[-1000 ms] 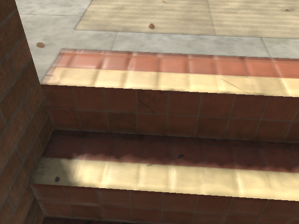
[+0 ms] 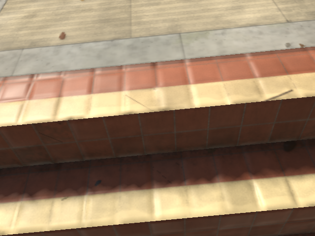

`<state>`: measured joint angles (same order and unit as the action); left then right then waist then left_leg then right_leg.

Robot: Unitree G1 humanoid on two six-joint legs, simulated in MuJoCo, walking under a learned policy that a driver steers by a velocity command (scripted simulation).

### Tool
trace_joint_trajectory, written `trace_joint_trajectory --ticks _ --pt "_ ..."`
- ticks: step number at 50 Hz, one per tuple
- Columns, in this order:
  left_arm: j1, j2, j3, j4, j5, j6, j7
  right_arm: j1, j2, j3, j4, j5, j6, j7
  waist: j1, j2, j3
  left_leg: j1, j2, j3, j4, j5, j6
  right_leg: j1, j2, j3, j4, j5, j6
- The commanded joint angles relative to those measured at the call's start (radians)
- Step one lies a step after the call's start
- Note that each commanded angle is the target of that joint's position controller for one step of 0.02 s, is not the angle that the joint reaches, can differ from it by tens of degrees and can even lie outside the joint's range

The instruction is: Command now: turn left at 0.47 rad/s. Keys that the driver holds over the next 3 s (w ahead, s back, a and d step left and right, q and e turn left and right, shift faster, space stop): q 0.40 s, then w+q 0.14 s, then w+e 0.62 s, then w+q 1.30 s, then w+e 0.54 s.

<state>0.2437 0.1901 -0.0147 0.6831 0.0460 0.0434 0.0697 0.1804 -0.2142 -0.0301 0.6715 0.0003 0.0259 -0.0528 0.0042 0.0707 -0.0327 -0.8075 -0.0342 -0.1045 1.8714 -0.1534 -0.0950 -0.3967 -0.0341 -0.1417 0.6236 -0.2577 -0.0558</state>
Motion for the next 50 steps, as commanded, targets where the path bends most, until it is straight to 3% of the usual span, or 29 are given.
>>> trace_joint_trajectory --ticks 1,6,9,10,12,14,16,17,18,19,20,22,23,27,32,33,35,37,40,41,42,43,44,45,46,47,48,49,50 --pt "-0.093 0.080 0.012 -0.115 0.008 -0.035 0.012 0.041 0.010 0.022 -0.073 -0.003 -0.005 0.002 -0.024 -0.125 -0.043 -0.152 0.023 -0.021 0.119 0.109 -0.008 0.115 -0.279 0.296 -0.240 -0.002 -0.176" --pt "-0.078 0.131 0.040 -0.119 -0.003 -0.037 0.020 -0.062 0.017 0.046 -0.129 -0.007 0.003 0.005 0.003 -0.149 -0.020 -0.158 0.087 0.043 -0.176 0.076 -0.018 0.163 -0.293 0.239 -0.264 -0.035 -0.187" --pt "-0.107 0.161 0.062 -0.121 -0.020 -0.016 0.019 -0.123 0.038 0.071 -0.132 -0.010 0.013 0.015 0.029 -0.151 -0.045 0.105 0.091 0.198 -0.620 -0.123 0.002 0.073 -0.249 0.091 -0.287 0.016 -0.170" --pt "-0.115 0.189 0.076 -0.135 -0.023 -0.022 0.011 -0.134 0.030 0.064 -0.140 0.002 0.019 0.017 0.033 -0.174 -0.063 0.202 0.115 0.182 -0.746 -0.206 0.021 0.068 -0.279 0.107 -0.313 0.048 -0.181" --pt "-0.149 0.207 0.085 -0.141 -0.009 -0.034 0.003 -0.070 0.011 0.049 -0.134 -0.009 0.038 0.003 0.016 -0.207 -0.086 0.269 0.148 0.149 -0.771 -0.230 0.059 0.087 -0.387 0.147 -0.311 0.146 -0.202" --pt "-0.150 0.161 0.071 -0.132 -0.011 -0.022 0.001 -0.036 -0.011 0.031 -0.121 -0.007 0.035 0.003 0.018 -0.182 -0.085 0.311 0.120 0.165 -1.060 -0.163 0.106 0.160 -0.359 0.104 -0.193 0.263 -0.160" --pt "-0.048 0.123 0.064 -0.074 -0.033 0.005 -0.013 -0.047 -0.033 0.008 -0.090 0.002 0.024 0.017 0.062 -0.083 -0.049 0.358 0.028 0.219 -1.360 -0.101 0.153 0.226 -0.275 0.027 -0.028 0.242 -0.084" --pt "-0.056 0.112 0.063 -0.072 -0.029 -0.006 -0.022 -0.017 -0.102 -0.019 -0.094 0.001 0.019 0.023 0.045 0.018 -0.070 0.529 0.109 0.059 -1.351 0.195 0.185 0.055 -0.219 -0.021 0.177 0.123 -0.029" --pt "-0.105 0.083 0.046 -0.105 -0.019 -0.030 -0.032 0.064 -0.200 -0.046 -0.119 -0.010 0.021 0.019 -0.016 0.211 -0.164 0.818 0.292 -0.239 -1.321 0.656 0.321 -0.279 -0.097 -0.049 0.441 -0.189 0.091" --pt "-0.154 0.068 0.036 -0.111 -0.041 -0.047 -0.032 0.073 -0.229 -0.047 -0.168 -0.051 0.009 0.024 -0.077 0.228 -0.254 0.793 0.419 -0.512 -1.442 0.466 0.493 -0.408 0.000 0.084 0.777 -0.332 0.158" --pt "-0.185 0.087 0.049 -0.098 -0.068 -0.056 -0.042 0.030 -0.200 -0.037 -0.192 -0.067 -0.003 0.027 -0.083 0.096 -0.243 0.746 0.415 -0.518 -1.469 0.312 0.509 -0.465 -0.003 0.192 1.029 -0.288 0.179" --pt "-0.194 0.045 0.034 -0.114 -0.035 -0.068 -0.056 -0.031 -0.181 -0.035 -0.176 -0.010 0.000 0.016 -0.025 -0.047 -0.117 0.675 0.322 -0.436 -1.488 -0.203 0.397 -0.603 -0.026 0.238 1.198 -0.127 0.149" --pt "-0.212 0.049 0.028 -0.140 -0.022 -0.076 -0.053 -0.043 -0.180 -0.032 -0.183 0.002 -0.001 0.014 -0.011 -0.072 -0.072 0.627 0.285 -0.396 -1.501 -0.308 0.370 -0.609 -0.022 0.218 1.145 -0.047 0.147" --pt "-0.173 0.019 -0.008 -0.159 -0.015 -0.096 -0.062 0.048 -0.136 -0.012 -0.130 -0.016 -0.015 0.007 -0.008 0.001 -0.051 0.615 0.213 -0.352 -1.497 -0.279 0.394 -0.656 0.019 0.174 1.305 0.145 0.128" --pt "-0.162 -0.030 -0.036 -0.129 -0.071 -0.112 -0.064 0.260 -0.129 -0.022 0.034 -0.016 -0.063 0.026 -0.055 0.066 0.020 0.760 0.319 -0.343 -1.548 -0.318 0.383 -0.992 -0.005 0.233 1.628 0.018 0.077" --pt "-0.224 -0.067 -0.049 -0.150 -0.078 -0.116 -0.064 0.289 -0.112 -0.020 0.070 -0.039 -0.064 0.028 -0.079 0.102 0.027 0.770 0.352 -0.354 -1.576 -0.286 0.393 -1.078 0.027 0.262 1.820 -0.040 0.064" --pt "-0.254 -0.100 -0.068 -0.195 -0.096 -0.116 -0.062 0.313 -0.098 -0.016 0.114 -0.025 -0.077 0.029 -0.074 0.093 0.079 0.853 0.412 -0.322 -1.597 -0.310 0.359 -1.282 0.030 0.387 1.932 -0.150 0.049" --pt "-0.263 -0.110 -0.086 -0.212 -0.084 -0.111 -0.067 0.238 -0.085 -0.008 0.126 -0.032 -0.075 0.028 -0.028 0.010 0.092 0.740 0.408 -0.189 -1.634 -0.271 0.325 -1.276 0.015 0.375 1.881 -0.073 0.055" --pt "-0.342 -0.097 -0.105 -0.274 -0.048 -0.082 -0.062 0.139 -0.126 -0.001 0.135 -0.038 -0.065 0.021 0.022 0.028 0.067 0.359 0.363 -0.004 -1.839 -0.273 0.310 -0.915 -0.037 0.177 1.530 0.162 0.075" --pt "-0.365 -0.105 -0.132 -0.306 -0.047 -0.074 -0.069 0.077 -0.198 -0.018 0.141 0.011 -0.059 0.019 0.067 0.093 0.053 0.258 0.337 0.099 -2.020 -0.168 0.306 -0.649 -0.088 0.068 1.182 0.014 0.039" --pt "-0.313 -0.091 -0.128 -0.263 -0.051 -0.066 -0.070 0.082 -0.213 -0.023 0.167 0.033 -0.048 0.027 0.079 0.079 -0.014 0.224 0.304 0.216 -2.053 0.034 0.294 -0.346 -0.060 -0.014 1.026 -0.101 -0.010" --pt "-0.220 -0.018 -0.082 -0.220 -0.062 -0.065 -0.076 0.162 -0.246 -0.029 0.220 0.033 -0.055 0.039 0.100 0.095 -0.124 0.358 0.276 0.264 -1.983 0.518 0.312 -0.148 0.032 -0.113 1.014 -0.220 -0.038" --pt "-0.013 0.054 -0.040 -0.161 -0.044 -0.063 -0.077 0.192 -0.296 -0.041 0.241 0.042 -0.055 0.035 0.187 0.162 -0.250 0.549 0.299 0.291 -1.770 1.279 0.326 -0.001 0.120 -0.131 0.975 -0.401 -0.038" --pt "0.127 0.147 0.006 -0.113 -0.033 -0.065 -0.086 0.149 -0.345 -0.055 0.228 0.037 -0.059 0.032 0.242 0.178 -0.298 0.743 0.326 0.267 -1.531 1.570 0.309 0.019 0.137 -0.004 0.747 -0.411 -0.061" --pt "0.222 0.196 0.028 -0.077 -0.005 -0.052 -0.106 0.089 -0.342 -0.055 0.197 0.040 -0.061 0.035 0.256 0.124 -0.265 0.807 0.338 0.197 -1.295 1.379 0.284 0.008 0.136 0.227 0.413 -0.343 -0.078" --pt "0.298 0.322 0.074 0.001 0.003 -0.026 -0.097 0.161 -0.192 -0.034 0.146 0.011 -0.071 0.058 0.148 -0.340 -0.283 0.445 0.196 0.159 -0.957 0.792 0.230 0.213 -0.047 0.811 0.024 -0.476 -0.197" --pt "0.331 0.355 0.083 0.040 0.005 -0.006 -0.056 0.074 -0.101 -0.026 0.119 -0.018 -0.091 0.095 0.131 -0.538 -0.345 0.180 -0.007 -0.012 -0.422 0.149 0.181 0.266 -0.144 1.322 -0.427 -0.913 -0.215" --pt "0.254 0.273 0.050 0.051 -0.009 -0.023 -0.050 -0.061 -0.013 -0.007 0.028 -0.016 -0.109 0.125 0.089 -0.471 -0.209 0.019 0.000 -0.140 -0.097 0.117 0.190 0.124 -0.161 1.253 -0.438 -0.810 -0.099" --pt "0.144 0.172 0.032 0.067 -0.010 -0.027 -0.065 -0.174 0.040 0.023 -0.037 -0.013 -0.108 0.134 0.041 -0.340 -0.072 -0.092 0.022 -0.084 0.036 0.140 0.209 -0.044 -0.141 1.053 -0.307 -0.723 -0.060"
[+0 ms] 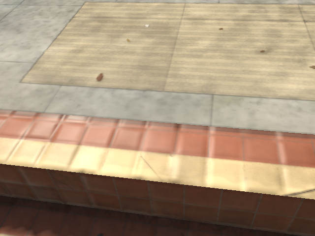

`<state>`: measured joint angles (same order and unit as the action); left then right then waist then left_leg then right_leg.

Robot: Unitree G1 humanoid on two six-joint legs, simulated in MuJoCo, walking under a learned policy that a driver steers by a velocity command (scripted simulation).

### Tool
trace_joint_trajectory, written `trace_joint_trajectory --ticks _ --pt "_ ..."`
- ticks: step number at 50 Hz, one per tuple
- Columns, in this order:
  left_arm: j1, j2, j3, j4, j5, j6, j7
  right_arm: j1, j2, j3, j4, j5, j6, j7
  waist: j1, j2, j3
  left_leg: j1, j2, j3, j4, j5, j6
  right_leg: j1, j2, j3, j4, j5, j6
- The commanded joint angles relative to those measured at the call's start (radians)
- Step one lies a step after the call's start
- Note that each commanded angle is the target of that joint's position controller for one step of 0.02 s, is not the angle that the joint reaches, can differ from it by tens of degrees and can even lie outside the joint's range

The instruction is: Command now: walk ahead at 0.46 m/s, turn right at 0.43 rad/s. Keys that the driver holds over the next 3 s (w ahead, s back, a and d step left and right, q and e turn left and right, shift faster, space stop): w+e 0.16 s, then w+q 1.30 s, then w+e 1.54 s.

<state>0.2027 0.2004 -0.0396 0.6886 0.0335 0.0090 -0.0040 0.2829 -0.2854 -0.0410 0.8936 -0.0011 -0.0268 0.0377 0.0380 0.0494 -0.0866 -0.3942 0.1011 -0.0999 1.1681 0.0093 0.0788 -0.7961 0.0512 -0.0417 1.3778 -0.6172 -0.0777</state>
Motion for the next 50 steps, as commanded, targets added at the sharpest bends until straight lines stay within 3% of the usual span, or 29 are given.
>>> trace_joint_trajectory --ticks 1,4,8,11,13,19,21,22,24,25,27,28,29,30,31,32,33,34,36,38,39,42,44,45,46,47,48,49,50 --pt "0.127 0.062 0.035 0.081 0.001 0.001 -0.006 -0.325 0.145 0.059 -0.293 -0.027 -0.059 0.042 -0.028 -0.220 0.089 -0.563 -0.082 -0.046 0.797 -0.001 0.049 0.220 -0.192 0.777 -0.958 -0.287 -0.021" --pt "0.110 -0.081 -0.001 0.168 -0.010 -0.023 -0.010 -0.131 0.166 0.095 -0.281 -0.033 -0.074 0.051 -0.135 -0.165 0.116 -0.687 -0.051 -0.008 0.960 0.052 0.065 0.241 -0.100 0.548 -0.893 -0.080 -0.009" --pt "0.157 -0.007 0.019 0.186 -0.006 -0.027 -0.025 -0.162 0.165 0.122 -0.253 -0.036 -0.069 0.010 -0.105 -0.071 0.134 -0.890 -0.040 0.084 0.969 0.152 0.015 0.284 -0.109 0.450 -0.937 0.134 0.035" --pt "0.261 -0.016 0.008 0.265 0.030 -0.030 -0.032 -0.218 0.261 0.146 -0.246 -0.003 -0.062 -0.020 -0.043 -0.145 0.138 -1.151 -0.102 0.046 1.255 0.173 0.007 0.387 -0.160 0.445 -0.940 0.205 0.067" --pt "0.330 -0.033 0.004 0.312 0.022 -0.026 -0.036 -0.265 0.284 0.161 -0.240 0.029 -0.078 -0.030 0.003 -0.147 0.150 -1.313 -0.155 -0.028 1.265 0.178 0.020 0.480 -0.180 0.413 -0.946 0.242 0.105" --pt "0.545 -0.040 -0.006 0.445 -0.021 -0.038 0.035 -0.680 0.317 0.210 -0.363 0.066 -0.079 -0.052 0.140 -0.223 0.176 -1.343 -0.180 0.245 0.892 -0.018 -0.003 0.544 -0.243 0.358 -1.316 0.396 0.058" --pt "0.570 -0.051 -0.011 0.517 -0.013 -0.026 0.049 -0.564 0.320 0.209 -0.345 0.068 -0.063 -0.020 0.079 -0.235 0.082 -1.364 -0.147 0.203 0.904 -0.064 0.035 0.811 -0.264 0.262 -1.300 0.578 0.026" --pt "0.450 -0.057 -0.023 0.505 -0.026 -0.037 0.044 -0.534 0.257 0.186 -0.343 0.068 -0.072 0.000 -0.004 -0.223 0.039 -1.047 -0.169 0.284 0.684 -0.081 0.085 0.702 -0.226 0.079 -1.302 1.050 0.051" --pt "0.425 -0.017 -0.034 0.501 -0.031 -0.047 0.048 -0.474 0.194 0.154 -0.325 0.001 -0.075 0.025 -0.105 -0.198 -0.239 -0.330 -0.239 0.444 0.488 -0.116 0.126 0.562 -0.213 -0.049 -1.200 2.194 0.018" --pt "0.383 0.128 -0.001 0.468 -0.056 -0.059 0.065 -0.375 0.143 0.140 -0.290 -0.012 -0.046 0.026 -0.174 -0.272 -0.281 -0.197 -0.223 0.404 0.336 -0.260 0.096 0.673 -0.303 0.026 -1.157 2.532 -0.050" --pt "0.356 0.201 0.018 0.437 -0.051 -0.057 0.090 -0.287 0.002 0.076 -0.202 0.008 -0.011 0.058 -0.201 -0.261 -0.226 -0.235 -0.279 0.366 -0.034 -0.550 0.088 1.010 -0.349 0.030 -0.883 2.824 -0.058" --pt "0.297 0.204 0.027 0.396 -0.020 -0.061 0.097 -0.152 -0.019 0.061 -0.142 0.009 -0.006 0.066 -0.249 -0.209 -0.214 -0.052 -0.234 0.170 -0.189 -0.504 0.146 0.890 -0.353 0.090 -0.685 2.762 -0.050" --pt "0.220 0.194 0.029 0.338 0.011 -0.101 0.079 0.116 -0.093 0.036 -0.072 -0.031 0.017 0.068 -0.322 0.012 -0.321 0.324 -0.062 -0.237 -0.387 -0.409 0.275 0.600 -0.232 0.125 -0.327 2.066 -0.041" --pt "0.071 0.010 0.004 0.283 0.013 -0.146 0.008 0.203 -0.040 0.041 0.026 -0.080 0.050 0.016 -0.297 0.314 -0.276 0.415 0.128 -0.843 -0.810 -0.268 0.457 0.156 0.095 0.163 0.363 0.611 0.046" --pt "-0.035 -0.032 0.002 0.180 -0.006 -0.174 -0.060 0.252 0.176 0.090 0.112 -0.082 0.044 -0.022 -0.223 0.125 -0.086 0.276 0.163 -0.998 -0.910 -0.454 0.398 -0.168 0.129 0.334 0.918 0.409 0.011" --pt "-0.148 -0.100 -0.026 0.050 -0.028 -0.180 -0.081 0.148 0.191 0.100 0.116 -0.066 0.023 -0.035 -0.141 0.086 0.102 0.165 0.178 -0.855 -0.854 -0.488 0.347 -0.448 0.130 0.379 1.223 0.263 -0.008" --pt "-0.185 -0.149 -0.055 -0.024 -0.013 -0.177 -0.094 0.072 0.227 0.108 0.132 -0.052 -0.002 -0.030 -0.049 -0.055 0.205 0.107 0.121 -0.624 -0.773 -0.385 0.274 -0.595 0.081 0.343 1.322 0.242 -0.052" --pt "-0.124 -0.214 -0.090 -0.041 0.005 -0.175 -0.107 0.008 0.278 0.121 0.139 -0.061 -0.013 -0.020 0.039 -0.176 0.217 0.032 0.054 -0.412 -0.753 -0.345 0.178 -0.626 0.043 0.344 1.298 0.330 -0.101" --pt "-0.023 -0.215 -0.120 -0.054 -0.038 -0.169 -0.106 -0.131 0.274 0.128 0.126 -0.074 -0.002 0.010 0.170 -0.171 0.245 -0.210 -0.006 -0.144 -0.839 -0.261 0.105 -0.557 0.003 0.228 1.245 0.289 -0.085" --pt "-0.092 -0.161 -0.135 -0.102 -0.048 -0.150 -0.074 -0.150 0.206 0.128 0.127 -0.047 -0.013 0.023 0.187 -0.096 0.278 -0.404 -0.029 -0.050 -0.940 -0.216 0.105 -0.513 -0.059 0.098 1.135 0.391 -0.050" --pt "-0.182 -0.141 -0.148 -0.158 -0.026 -0.144 -0.050 -0.142 0.177 0.128 0.124 -0.003 -0.019 0.023 0.176 -0.065 0.249 -0.482 -0.063 -0.030 -0.974 -0.249 0.094 -0.400 -0.134 0.045 0.892 0.453 -0.025" --pt "-0.475 -0.185 -0.180 -0.267 0.012 -0.152 -0.002 0.191 0.093 0.078 0.137 0.057 -0.010 -0.026 0.009 -0.078 0.072 -0.560 -0.064 -0.058 -1.166 -0.112 0.148 0.207 -0.166 -0.142 0.288 0.446 0.027" --pt "-0.335 -0.037 -0.081 -0.223 0.007 -0.154 0.027 0.276 -0.051 0.028 0.154 0.030 -0.042 -0.034 0.076 0.094 -0.133 -0.120 -0.028 -0.096 -0.977 0.972 0.129 0.422 -0.039 -0.190 0.056 0.089 0.023" --pt "-0.109 0.077 -0.015 -0.161 0.006 -0.142 0.019 0.185 -0.143 -0.008 0.127 0.006 -0.043 -0.045 0.187 0.242 -0.236 0.217 0.009 -0.101 -0.753 1.318 0.126 0.385 -0.057 -0.046 -0.114 -0.015 0.012" --pt "0.084 0.162 0.034 -0.099 -0.009 -0.136 -0.004 0.090 -0.142 -0.017 0.097 0.007 -0.052 -0.051 0.261 0.203 -0.322 0.284 0.029 -0.117 -0.548 1.288 0.133 0.484 -0.100 0.166 -0.249 -0.084 -0.035" --pt "0.242 0.268 0.074 -0.032 0.014 -0.134 -0.015 0.046 -0.042 -0.007 0.037 -0.006 -0.073 -0.030 0.254 -0.176 -0.411 0.023 -0.049 -0.109 -0.247 0.949 0.156 0.740 -0.267 0.579 -0.505 -0.001 -0.143" --pt "0.279 0.282 0.085 0.033 0.047 -0.102 -0.005 0.061 0.134 0.018 0.019 -0.013 -0.094 0.001 0.193 -0.553 -0.468 -0.281 -0.254 -0.159 0.303 0.008 0.109 0.859 -0.430 1.094 -0.962 -0.113 -0.266" --pt "0.193 0.182 0.068 0.056 0.032 -0.086 0.004 0.028 0.193 0.022 0.010 -0.011 -0.098 0.041 0.138 -0.409 -0.327 -0.430 -0.247 -0.229 0.742 -0.061 0.102 0.695 -0.478 1.141 -1.047 -0.170 -0.239" --pt "0.077 0.041 0.035 0.091 -0.009 -0.069 0.010 -0.109 0.241 0.042 -0.100 -0.001 -0.072 0.051 0.065 -0.254 -0.076 -0.579 -0.209 -0.138 0.866 -0.106 0.096 0.480 -0.462 0.895 -0.972 -0.221 -0.185"
Over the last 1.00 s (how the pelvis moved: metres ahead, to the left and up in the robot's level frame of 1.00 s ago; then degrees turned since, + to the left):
0.17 -0.09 0.09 12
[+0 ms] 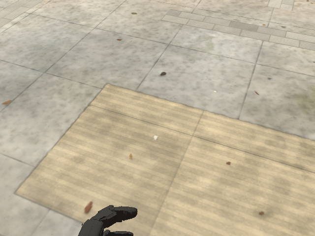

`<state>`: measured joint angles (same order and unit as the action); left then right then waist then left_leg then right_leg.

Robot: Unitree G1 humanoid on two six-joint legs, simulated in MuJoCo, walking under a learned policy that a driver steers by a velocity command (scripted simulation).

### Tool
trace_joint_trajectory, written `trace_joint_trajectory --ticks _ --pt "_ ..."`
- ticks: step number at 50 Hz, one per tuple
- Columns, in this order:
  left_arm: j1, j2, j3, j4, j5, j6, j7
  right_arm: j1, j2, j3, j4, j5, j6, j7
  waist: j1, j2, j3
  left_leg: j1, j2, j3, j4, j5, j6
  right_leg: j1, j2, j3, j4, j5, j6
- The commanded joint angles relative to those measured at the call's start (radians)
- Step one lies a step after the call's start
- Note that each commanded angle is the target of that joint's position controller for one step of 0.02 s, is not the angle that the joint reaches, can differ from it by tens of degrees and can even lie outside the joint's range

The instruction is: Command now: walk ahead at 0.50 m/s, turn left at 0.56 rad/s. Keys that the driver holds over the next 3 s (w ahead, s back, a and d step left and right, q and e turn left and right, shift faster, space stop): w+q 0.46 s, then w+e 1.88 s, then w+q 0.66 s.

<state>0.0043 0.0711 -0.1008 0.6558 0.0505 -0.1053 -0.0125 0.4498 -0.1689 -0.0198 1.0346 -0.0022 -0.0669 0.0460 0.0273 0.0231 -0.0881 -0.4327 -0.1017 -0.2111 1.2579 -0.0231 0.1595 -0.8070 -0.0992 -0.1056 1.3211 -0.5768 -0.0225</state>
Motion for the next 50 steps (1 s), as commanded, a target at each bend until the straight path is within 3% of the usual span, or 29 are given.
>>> trace_joint_trajectory --ticks 1,2,3,4,6,7,8,10,13,14,16,18,20,22,23,24,25,26,27,28,30,34,35,37,38,40,45,48,50 --pt "0.186 0.042 0.067 0.169 -0.026 0.036 0.011 -0.277 0.070 0.017 -0.289 0.011 -0.003 0.039 -0.011 -0.066 0.077 -0.555 0.064 0.033 0.688 -0.076 0.026 0.321 -0.254 0.652 -0.799 -0.210 -0.158" --pt "0.151 -0.045 0.044 0.217 -0.008 0.030 0.007 -0.205 0.046 0.012 -0.285 0.019 0.023 0.031 -0.070 -0.070 0.107 -0.538 0.067 0.037 0.725 -0.066 0.032 0.256 -0.222 0.490 -0.780 -0.112 -0.100" --pt "0.158 -0.072 0.044 0.253 -0.004 0.021 0.000 -0.124 0.051 0.012 -0.277 0.033 0.040 0.023 -0.110 -0.062 0.129 -0.506 0.083 0.032 0.712 -0.076 0.041 0.243 -0.197 0.366 -0.783 -0.009 -0.053" --pt "0.161 -0.056 0.050 0.271 -0.004 0.011 -0.012 -0.075 0.060 0.016 -0.273 0.035 0.050 0.010 -0.139 -0.045 0.138 -0.483 0.097 0.031 0.660 -0.049 0.046 0.241 -0.175 0.244 -0.800 0.089 -0.025" --pt "0.217 -0.005 0.068 0.290 -0.006 0.003 -0.029 -0.094 0.059 0.023 -0.294 0.037 0.057 -0.010 -0.125 -0.038 0.147 -0.505 0.114 0.071 0.536 -0.033 0.025 0.287 -0.166 0.102 -0.862 0.212 -0.022" --pt "0.237 0.055 0.083 0.284 0.001 0.008 -0.022 -0.139 0.039 0.023 -0.324 0.037 0.061 -0.023 -0.109 -0.045 0.170 -0.529 0.118 0.116 0.470 -0.044 -0.004 0.300 -0.170 0.056 -0.922 0.207 -0.053" --pt "0.280 0.088 0.093 0.285 0.001 0.008 0.000 -0.190 0.040 0.027 -0.364 0.031 0.062 -0.024 -0.093 -0.079 0.167 -0.531 0.152 0.109 0.415 -0.067 -0.034 0.331 -0.197 0.057 -0.984 0.211 -0.078" --pt "0.312 0.132 0.099 0.272 -0.004 0.001 0.025 -0.228 -0.012 0.009 -0.398 0.027 0.065 -0.027 -0.073 -0.088 0.152 -0.546 0.187 0.116 0.289 -0.016 -0.074 0.457 -0.202 0.031 -1.055 0.314 -0.096" --pt "0.359 0.214 0.119 0.257 -0.014 -0.004 0.045 -0.283 -0.040 0.001 -0.431 0.039 0.068 -0.011 -0.041 -0.078 0.142 -0.512 0.239 0.180 0.019 0.034 -0.078 0.622 -0.187 -0.068 -1.107 0.368 -0.087" --pt "0.393 0.225 0.124 0.260 -0.027 -0.004 0.050 -0.337 -0.026 0.006 -0.452 0.044 0.071 0.002 -0.017 -0.060 0.151 -0.454 0.241 0.214 -0.111 0.034 -0.066 0.650 -0.177 -0.096 -1.133 0.389 -0.088" --pt "0.440 0.257 0.133 0.270 -0.040 0.000 0.056 -0.421 -0.021 0.006 -0.472 0.054 0.078 0.019 0.028 -0.064 0.191 -0.340 0.223 0.293 -0.332 0.015 -0.055 0.713 -0.184 -0.130 -1.178 0.451 -0.098" --pt "0.455 0.301 0.144 0.274 -0.050 0.007 0.051 -0.441 -0.043 -0.012 -0.477 0.048 0.076 0.030 0.037 -0.094 0.223 -0.239 0.167 0.375 -0.458 -0.055 -0.034 0.803 -0.196 -0.161 -1.159 0.741 -0.115" --pt "0.432 0.364 0.165 0.262 -0.066 0.028 0.050 -0.384 -0.076 -0.041 -0.475 0.041 0.068 0.032 -0.018 -0.174 0.189 -0.134 0.103 0.422 -0.528 -0.135 -0.010 0.900 -0.214 -0.178 -1.018 1.193 -0.111" --pt "0.358 0.400 0.179 0.230 -0.082 0.046 0.054 -0.151 -0.152 -0.087 -0.414 0.044 0.058 0.033 -0.162 -0.180 0.077 0.154 0.037 0.417 -0.698 -0.095 0.044 0.866 -0.179 -0.206 -0.707 1.362 -0.087" --pt "0.346 0.376 0.178 0.197 -0.066 0.044 0.059 0.000 -0.240 -0.128 -0.367 0.036 0.065 0.014 -0.215 -0.127 -0.024 0.442 0.056 0.281 -0.724 -0.089 0.060 0.687 -0.128 -0.169 -0.462 1.099 -0.051" --pt "0.390 0.210 0.138 0.155 -0.004 0.028 0.049 0.002 -0.303 -0.132 -0.353 0.029 0.065 -0.010 -0.095 0.181 -0.067 0.688 0.273 -0.031 -0.650 0.096 0.115 0.327 0.006 -0.128 -0.153 0.154 -0.012" --pt "0.439 0.181 0.118 0.102 -0.033 -0.011 0.036 -0.009 -0.266 -0.110 -0.383 0.003 0.036 -0.014 -0.079 0.257 -0.320 0.823 0.479 -0.588 -0.931 -0.227 0.319 0.148 0.138 0.128 0.121 0.027 0.020" --pt "0.307 0.254 0.143 0.103 -0.098 -0.040 0.027 0.004 -0.172 -0.090 -0.356 -0.013 0.020 -0.014 -0.143 0.107 -0.233 0.753 0.471 -0.515 -1.039 -0.231 0.261 0.046 0.092 0.213 0.220 0.105 0.005" --pt "0.218 0.215 0.132 0.059 -0.118 -0.053 0.019 -0.028 -0.160 -0.080 -0.336 -0.017 0.009 -0.020 -0.114 0.050 -0.113 0.611 0.459 -0.363 -1.010 -0.192 0.196 -0.013 0.045 0.209 0.234 0.197 -0.028" --pt "0.204 0.204 0.127 0.067 -0.096 -0.050 0.021 -0.105 -0.114 -0.062 -0.345 -0.007 -0.005 -0.017 -0.076 -0.046 -0.064 0.470 0.432 -0.233 -0.995 -0.116 0.144 0.012 -0.006 0.218 0.214 0.281 -0.040" --pt "0.277 0.223 0.143 0.086 -0.092 -0.019 0.006 -0.162 -0.067 -0.041 -0.343 -0.014 -0.023 -0.015 -0.012 -0.035 -0.012 0.325 0.363 -0.069 -1.030 -0.082 0.100 0.067 -0.045 0.232 0.147 0.385 -0.047" --pt "0.228 0.206 0.148 0.068 -0.087 0.031 0.015 -0.129 -0.097 -0.044 -0.294 -0.022 -0.045 -0.018 0.004 -0.013 0.111 0.198 0.321 0.116 -1.090 0.003 0.052 -0.041 -0.026 0.272 0.048 0.468 -0.023" --pt "0.192 0.211 0.149 0.052 -0.075 0.031 0.017 -0.132 -0.130 -0.049 -0.292 -0.025 -0.046 -0.024 0.009 0.001 0.126 0.165 0.313 0.156 -1.111 0.008 0.038 -0.044 -0.017 0.269 -0.030 0.513 -0.007" --pt "0.127 0.219 0.154 0.036 -0.068 0.028 0.015 -0.126 -0.141 -0.048 -0.279 -0.026 -0.051 -0.042 -0.006 0.021 0.134 0.166 0.287 0.225 -1.115 0.064 0.010 -0.036 0.005 0.248 -0.202 0.638 0.011" --pt "0.114 0.214 0.154 0.036 -0.060 0.026 0.006 -0.125 -0.147 -0.045 -0.274 -0.024 -0.054 -0.045 -0.013 0.020 0.115 0.189 0.279 0.261 -1.104 0.111 -0.002 -0.010 0.005 0.221 -0.278 0.710 0.009" --pt "0.052 0.198 0.150 0.027 -0.065 0.026 -0.009 -0.107 -0.159 -0.047 -0.262 -0.014 -0.054 -0.059 -0.047 0.030 0.118 0.247 0.288 0.296 -1.119 0.137 -0.023 0.009 0.007 0.168 -0.412 0.777 0.007" --pt "-0.088 0.159 0.139 -0.022 -0.072 0.021 -0.046 -0.034 -0.177 -0.056 -0.226 -0.007 -0.033 -0.071 -0.117 0.029 0.166 0.512 0.343 0.338 -1.054 0.258 -0.055 -0.055 0.031 0.087 -0.650 0.696 -0.027" --pt "-0.054 0.190 0.151 -0.048 -0.068 0.025 -0.060 -0.068 -0.214 -0.068 -0.235 0.005 -0.012 -0.080 -0.069 0.094 0.121 0.587 0.361 0.375 -0.909 0.701 -0.070 0.072 0.103 0.001 -0.699 0.526 -0.081" --pt "0.123 0.266 0.183 -0.023 -0.064 0.032 -0.057 -0.109 -0.257 -0.082 -0.254 0.007 0.003 -0.089 0.027 0.141 0.026 0.589 0.357 0.388 -0.675 0.934 -0.084 0.283 0.165 -0.024 -0.737 0.453 -0.128"
Over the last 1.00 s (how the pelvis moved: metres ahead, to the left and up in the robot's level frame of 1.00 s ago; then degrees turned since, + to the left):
0.48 -0.15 0.42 13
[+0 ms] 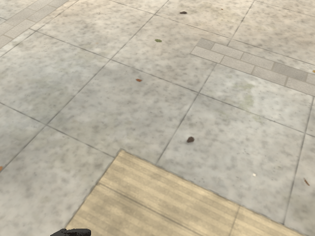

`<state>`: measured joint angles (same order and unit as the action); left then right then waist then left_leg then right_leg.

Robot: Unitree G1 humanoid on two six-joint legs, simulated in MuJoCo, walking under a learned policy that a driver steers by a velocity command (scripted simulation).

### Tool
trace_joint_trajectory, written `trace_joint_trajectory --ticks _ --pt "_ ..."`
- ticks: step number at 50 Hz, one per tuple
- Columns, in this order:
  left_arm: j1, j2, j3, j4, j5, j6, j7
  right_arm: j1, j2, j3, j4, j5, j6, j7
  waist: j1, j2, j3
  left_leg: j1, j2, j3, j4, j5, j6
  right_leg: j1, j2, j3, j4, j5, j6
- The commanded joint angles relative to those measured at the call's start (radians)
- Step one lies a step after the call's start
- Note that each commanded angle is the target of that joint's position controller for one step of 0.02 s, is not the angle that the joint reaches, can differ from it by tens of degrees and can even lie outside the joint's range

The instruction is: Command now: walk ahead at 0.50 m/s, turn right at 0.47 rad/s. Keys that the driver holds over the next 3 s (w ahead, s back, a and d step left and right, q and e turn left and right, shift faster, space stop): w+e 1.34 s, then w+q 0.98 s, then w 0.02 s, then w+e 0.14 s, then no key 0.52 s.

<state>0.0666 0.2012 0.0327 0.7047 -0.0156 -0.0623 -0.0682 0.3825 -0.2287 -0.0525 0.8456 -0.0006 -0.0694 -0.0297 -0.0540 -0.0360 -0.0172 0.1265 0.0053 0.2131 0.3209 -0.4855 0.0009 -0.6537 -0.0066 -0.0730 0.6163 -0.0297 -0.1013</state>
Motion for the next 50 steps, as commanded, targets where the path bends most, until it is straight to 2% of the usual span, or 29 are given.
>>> trace_joint_trajectory --ticks 1,2,3,4,5,6,7,9,12,14,16,20,22,23,24,25,26,27,28,29,30,31,33,35,39,42,46,49,50 --pt "0.214 0.196 0.080 -0.040 0.005 -0.010 0.012 -0.064 -0.206 -0.052 -0.075 0.012 0.006 -0.014 0.190 0.165 -0.126 -0.072 0.204 -0.016 0.488 1.326 0.047 0.379 0.093 -0.024 -0.119 -0.004 -0.086" --pt "0.339 0.278 0.099 -0.020 0.016 -0.002 0.036 -0.049 -0.150 -0.033 -0.103 -0.013 -0.013 -0.012 0.208 0.020 -0.234 -0.382 0.138 -0.031 0.815 0.823 0.020 0.727 -0.079 0.225 -0.048 0.114 -0.145" --pt "0.317 0.331 0.107 -0.045 0.009 -0.015 0.032 0.079 -0.015 0.015 -0.147 -0.021 -0.043 0.015 0.100 -0.240 -0.393 -0.814 -0.092 -0.198 1.212 -0.071 -0.043 1.082 -0.343 0.849 -0.163 -0.006 -0.405" --pt "0.360 0.250 0.094 -0.045 0.010 -0.006 0.038 -0.038 -0.120 -0.008 -0.168 0.002 -0.079 0.031 0.184 -0.099 -0.457 -0.888 -0.044 -0.378 1.270 -0.004 -0.017 1.083 -0.296 0.867 -0.267 -0.143 -0.347" --pt "0.303 0.195 0.080 -0.052 0.006 -0.003 0.045 -0.117 -0.132 -0.009 -0.206 0.030 -0.088 0.032 0.169 -0.059 -0.316 -0.936 0.007 -0.361 1.225 0.073 0.002 0.960 -0.262 0.711 -0.276 -0.152 -0.282" --pt "0.228 0.177 0.070 -0.071 -0.003 -0.004 0.045 -0.160 -0.124 -0.005 -0.227 0.012 -0.092 0.023 0.116 0.070 -0.198 -0.918 0.046 -0.335 1.142 0.122 0.007 0.768 -0.223 0.611 -0.303 -0.066 -0.247" --pt "0.168 0.146 0.060 -0.088 -0.003 -0.007 0.046 -0.170 -0.140 -0.015 -0.235 -0.007 -0.085 0.013 0.077 0.091 -0.144 -0.870 0.075 -0.326 1.074 0.153 -0.004 0.632 -0.194 0.537 -0.320 0.029 -0.239" --pt "0.133 0.141 0.058 -0.100 0.012 -0.012 0.051 -0.133 -0.136 -0.022 -0.239 -0.016 -0.059 0.009 0.022 0.054 -0.084 -0.805 0.103 -0.320 0.994 0.168 -0.020 0.465 -0.143 0.474 -0.356 0.073 -0.238" --pt "0.154 0.179 0.067 -0.082 0.011 -0.018 0.065 -0.162 -0.101 -0.010 -0.244 -0.029 -0.036 -0.001 0.015 0.031 -0.046 -0.795 0.109 -0.281 0.815 0.211 -0.059 0.337 -0.109 0.384 -0.356 0.212 -0.220" --pt "0.169 0.193 0.071 -0.072 0.003 -0.006 0.078 -0.241 -0.071 0.004 -0.262 -0.032 -0.033 -0.002 0.040 0.002 -0.042 -0.757 0.085 -0.255 0.644 0.321 -0.078 0.290 -0.059 0.328 -0.338 0.176 -0.184" --pt "0.195 0.197 0.073 -0.064 -0.009 0.006 0.084 -0.320 -0.054 0.012 -0.273 -0.021 -0.035 0.004 0.080 -0.036 -0.056 -0.700 0.047 -0.245 0.467 0.433 -0.082 0.291 -0.027 0.314 -0.311 0.097 -0.154" --pt "0.251 0.202 0.075 -0.060 -0.017 0.020 0.082 -0.402 -0.094 -0.004 -0.295 0.006 -0.052 0.025 0.124 -0.072 -0.077 -0.643 -0.007 -0.270 0.267 0.460 -0.068 0.401 -0.070 0.437 -0.229 -0.049 -0.138" --pt "0.244 0.197 0.075 -0.067 -0.012 0.023 0.081 -0.373 -0.123 -0.025 -0.294 0.006 -0.064 0.033 0.094 -0.095 -0.077 -0.570 -0.022 -0.278 0.195 0.408 -0.035 0.435 -0.087 0.504 -0.169 -0.094 -0.114" --pt "0.225 0.183 0.072 -0.076 -0.009 0.023 0.080 -0.313 -0.133 -0.037 -0.280 0.004 -0.069 0.033 0.055 -0.103 -0.085 -0.479 -0.027 -0.265 0.148 0.410 -0.009 0.423 -0.065 0.508 -0.118 -0.085 -0.091" --pt "0.207 0.146 0.062 -0.091 -0.002 0.015 0.077 -0.220 -0.164 -0.053 -0.268 -0.007 -0.074 0.026 0.005 -0.094 -0.135 -0.312 0.033 -0.303 0.149 0.401 0.034 0.359 -0.024 0.469 0.007 -0.065 -0.052" --pt "0.206 0.071 0.037 -0.115 0.012 0.007 0.074 -0.055 -0.229 -0.072 -0.255 -0.021 -0.074 0.017 -0.053 0.044 -0.262 -0.052 0.241 -0.506 0.138 0.369 0.108 0.215 0.054 0.347 0.313 -0.259 -0.001" --pt "0.321 0.070 0.031 -0.142 -0.014 -0.004 0.075 0.009 -0.287 -0.086 -0.229 -0.035 -0.065 0.023 0.010 0.405 -0.315 0.154 0.429 -0.998 0.022 0.156 0.274 -0.118 0.138 0.254 0.577 -0.580 0.051" --pt "0.327 0.159 0.048 -0.111 -0.018 -0.005 0.077 -0.011 -0.203 -0.073 -0.246 -0.011 -0.061 0.020 -0.011 0.299 -0.245 0.114 0.439 -1.043 -0.005 -0.036 0.278 -0.228 0.053 0.273 0.732 -0.515 0.070" --pt "0.233 0.199 0.060 -0.121 -0.010 0.003 0.076 -0.040 -0.145 -0.057 -0.252 -0.003 -0.052 0.012 -0.037 0.194 -0.139 0.014 0.391 -0.865 -0.002 -0.031 0.234 -0.250 0.019 0.248 0.778 -0.407 0.077" --pt "0.170 0.187 0.061 -0.135 0.002 0.009 0.075 -0.079 -0.130 -0.049 -0.254 -0.009 -0.043 0.010 -0.025 0.115 -0.076 -0.106 0.339 -0.725 -0.015 0.091 0.203 -0.216 -0.010 0.221 0.765 -0.330 0.078" --pt "0.138 0.174 0.064 -0.147 0.007 0.011 0.072 -0.109 -0.117 -0.043 -0.241 -0.014 -0.038 0.012 -0.004 0.106 -0.027 -0.186 0.300 -0.638 -0.037 0.185 0.191 -0.198 -0.032 0.223 0.729 -0.282 0.076" --pt "0.149 0.165 0.067 -0.141 -0.003 0.020 0.069 -0.128 -0.102 -0.033 -0.234 -0.020 -0.037 0.015 0.020 0.127 -0.007 -0.247 0.261 -0.545 -0.066 0.260 0.173 -0.144 -0.052 0.218 0.707 -0.251 0.077" --pt "0.177 0.139 0.066 -0.126 -0.009 0.034 0.066 -0.136 -0.087 -0.029 -0.203 -0.013 -0.043 0.024 0.041 0.157 0.001 -0.292 0.233 -0.437 -0.098 0.353 0.171 -0.112 -0.059 0.195 0.679 -0.230 0.087" --pt "0.152 0.122 0.062 -0.130 -0.004 0.043 0.066 -0.119 -0.110 -0.037 -0.169 -0.012 -0.046 0.025 0.042 0.139 0.015 -0.288 0.239 -0.365 -0.121 0.427 0.180 -0.137 -0.066 0.194 0.623 -0.192 0.101" --pt "0.055 0.099 0.051 -0.143 -0.001 0.035 0.053 -0.096 -0.154 -0.053 -0.121 -0.014 -0.039 0.009 0.019 0.117 0.012 -0.212 0.254 -0.251 -0.118 0.534 0.166 -0.161 -0.082 0.174 0.407 -0.056 0.110" --pt "-0.042 0.083 0.044 -0.162 -0.003 0.029 0.035 -0.075 -0.178 -0.058 -0.095 -0.005 -0.031 0.004 -0.018 0.118 0.037 -0.185 0.255 -0.178 -0.117 0.536 0.148 -0.119 -0.080 0.120 0.240 0.023 0.100" --pt "-0.114 0.087 0.045 -0.197 -0.011 0.029 0.012 -0.045 -0.212 -0.068 -0.064 0.016 -0.015 0.007 -0.034 0.125 0.077 -0.110 0.286 -0.122 -0.093 0.590 0.127 -0.068 -0.064 0.054 0.102 -0.053 0.059" --pt "-0.027 0.134 0.072 -0.191 0.000 0.035 0.008 -0.063 -0.257 -0.082 -0.059 0.031 -0.001 0.003 0.039 0.165 0.015 -0.079 0.281 -0.049 0.093 1.062 0.097 0.136 0.026 -0.036 0.038 -0.190 -0.007" --pt "0.113 0.168 0.095 -0.155 0.000 0.037 0.011 -0.079 -0.263 -0.083 -0.060 0.038 0.005 0.000 0.121 0.152 -0.051 -0.109 0.253 -0.013 0.271 1.166 0.077 0.321 0.076 -0.061 -0.044 -0.138 -0.042"
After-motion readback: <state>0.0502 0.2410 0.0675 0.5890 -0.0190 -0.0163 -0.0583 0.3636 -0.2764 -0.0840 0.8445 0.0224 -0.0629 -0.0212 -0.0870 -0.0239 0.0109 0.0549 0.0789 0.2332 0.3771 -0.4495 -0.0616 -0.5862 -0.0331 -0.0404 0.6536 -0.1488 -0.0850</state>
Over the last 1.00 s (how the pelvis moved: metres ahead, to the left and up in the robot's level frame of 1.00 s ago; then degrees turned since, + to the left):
0.57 0.10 0.10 9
